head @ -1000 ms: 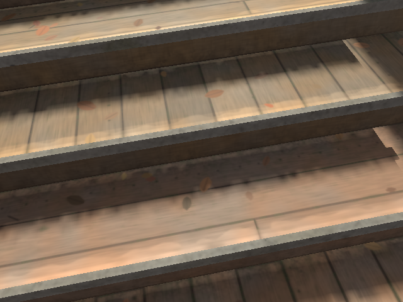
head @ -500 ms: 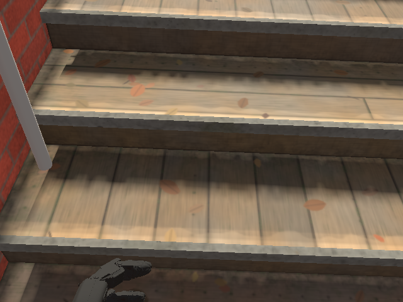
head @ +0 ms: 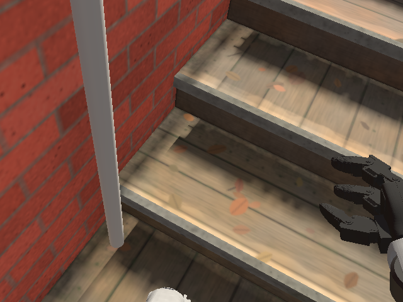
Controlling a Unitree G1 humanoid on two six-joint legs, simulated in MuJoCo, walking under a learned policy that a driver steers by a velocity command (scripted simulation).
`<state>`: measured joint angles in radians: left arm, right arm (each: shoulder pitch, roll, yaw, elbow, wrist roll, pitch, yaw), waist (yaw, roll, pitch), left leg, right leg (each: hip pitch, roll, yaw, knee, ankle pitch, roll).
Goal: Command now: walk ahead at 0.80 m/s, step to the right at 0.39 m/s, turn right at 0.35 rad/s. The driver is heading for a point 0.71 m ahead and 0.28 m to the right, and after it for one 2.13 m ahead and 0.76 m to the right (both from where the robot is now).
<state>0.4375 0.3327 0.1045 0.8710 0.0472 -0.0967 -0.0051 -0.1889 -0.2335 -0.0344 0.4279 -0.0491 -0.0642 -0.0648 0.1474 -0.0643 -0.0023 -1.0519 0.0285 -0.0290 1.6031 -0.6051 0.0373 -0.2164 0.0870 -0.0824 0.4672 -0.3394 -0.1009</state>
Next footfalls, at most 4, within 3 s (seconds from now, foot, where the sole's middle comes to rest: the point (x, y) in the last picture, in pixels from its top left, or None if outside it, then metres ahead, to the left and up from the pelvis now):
0.04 left None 0.18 0.11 -0.62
0.50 right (291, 233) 0.58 -0.18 -0.47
0.90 left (334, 89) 1.03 -0.27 -0.32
1.34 right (399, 124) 0.93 -0.46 -0.32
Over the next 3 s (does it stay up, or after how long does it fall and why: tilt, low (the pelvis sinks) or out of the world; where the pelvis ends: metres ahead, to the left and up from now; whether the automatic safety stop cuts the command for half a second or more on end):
stays up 0.99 -0.30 0.47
